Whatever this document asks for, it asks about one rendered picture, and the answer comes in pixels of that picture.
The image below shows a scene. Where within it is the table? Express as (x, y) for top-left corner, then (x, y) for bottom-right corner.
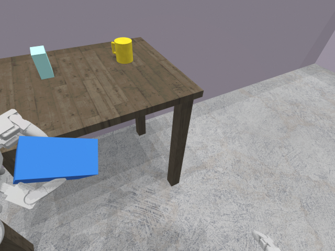
(0, 37), (204, 251)

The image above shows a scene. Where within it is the right robot hand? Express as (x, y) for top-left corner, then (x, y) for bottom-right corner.
(252, 230), (281, 251)

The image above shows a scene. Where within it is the sponge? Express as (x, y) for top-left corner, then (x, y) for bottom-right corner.
(13, 136), (98, 184)

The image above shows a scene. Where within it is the left robot hand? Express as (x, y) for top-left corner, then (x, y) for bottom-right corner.
(0, 109), (66, 209)

